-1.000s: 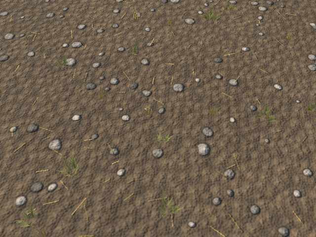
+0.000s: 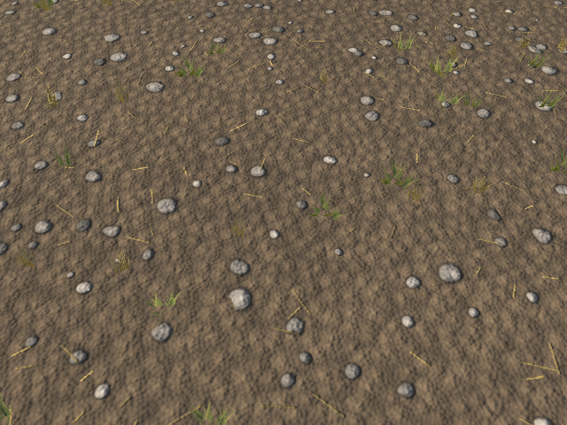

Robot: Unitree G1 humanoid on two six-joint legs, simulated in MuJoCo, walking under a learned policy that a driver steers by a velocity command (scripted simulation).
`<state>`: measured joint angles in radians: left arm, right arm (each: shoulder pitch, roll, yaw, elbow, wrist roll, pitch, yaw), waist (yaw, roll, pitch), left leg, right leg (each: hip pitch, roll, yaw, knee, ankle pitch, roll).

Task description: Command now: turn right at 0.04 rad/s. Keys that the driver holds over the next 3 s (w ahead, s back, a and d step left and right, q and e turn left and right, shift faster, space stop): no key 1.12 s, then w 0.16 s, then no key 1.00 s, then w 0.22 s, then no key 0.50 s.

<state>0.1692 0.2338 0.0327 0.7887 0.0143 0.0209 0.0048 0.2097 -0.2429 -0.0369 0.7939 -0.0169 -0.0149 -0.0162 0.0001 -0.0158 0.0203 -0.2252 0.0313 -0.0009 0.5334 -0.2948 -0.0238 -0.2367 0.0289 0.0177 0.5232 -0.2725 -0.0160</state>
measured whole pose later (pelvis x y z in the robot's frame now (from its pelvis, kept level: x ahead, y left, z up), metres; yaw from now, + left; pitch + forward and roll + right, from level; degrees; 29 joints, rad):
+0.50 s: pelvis +0.00 +0.01 +0.00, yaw +0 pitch -2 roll +0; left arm 0.19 0.22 0.04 0.99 0.00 0.02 0.04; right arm 0.21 -0.23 -0.03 0.94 -0.01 -0.01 -0.03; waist 0.00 0.00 0.04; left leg -0.19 0.01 0.01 0.51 -0.29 0.00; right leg -0.20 0.01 0.03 0.51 -0.27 0.00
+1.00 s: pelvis +0.00 +0.02 +0.00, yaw +0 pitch -2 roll +0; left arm 0.21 0.21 0.03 1.10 0.00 0.01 0.04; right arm 0.24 -0.21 -0.02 1.05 0.00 -0.01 -0.04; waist 0.00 0.00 0.04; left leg -0.19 0.00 0.00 0.49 -0.27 0.00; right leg -0.20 0.00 0.03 0.49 -0.26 0.01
